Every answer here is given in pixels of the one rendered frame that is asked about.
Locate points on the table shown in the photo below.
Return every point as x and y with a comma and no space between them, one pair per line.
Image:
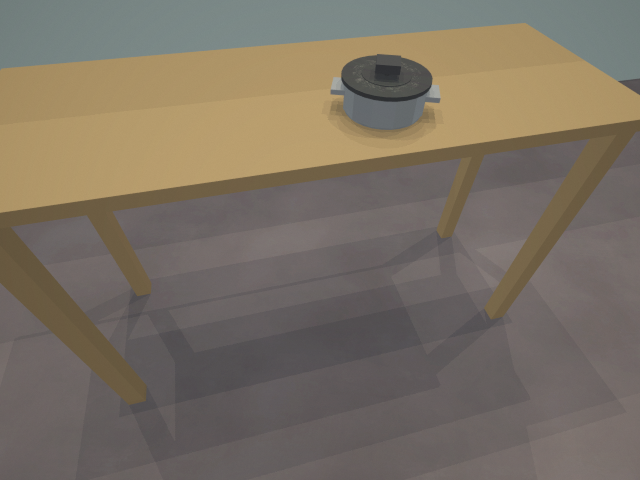
92,137

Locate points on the pot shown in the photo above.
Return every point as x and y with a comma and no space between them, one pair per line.
380,114

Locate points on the knob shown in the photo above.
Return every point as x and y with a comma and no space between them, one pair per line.
388,64

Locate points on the lid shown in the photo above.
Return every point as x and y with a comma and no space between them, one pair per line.
359,77

